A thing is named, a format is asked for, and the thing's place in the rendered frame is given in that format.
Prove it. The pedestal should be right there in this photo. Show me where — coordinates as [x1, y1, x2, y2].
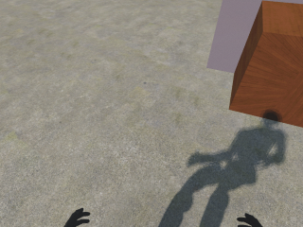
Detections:
[228, 0, 303, 128]

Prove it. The right robot hand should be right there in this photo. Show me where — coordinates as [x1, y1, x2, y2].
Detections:
[237, 213, 262, 227]

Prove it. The left robot hand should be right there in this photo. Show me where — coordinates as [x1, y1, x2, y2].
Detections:
[63, 208, 90, 227]

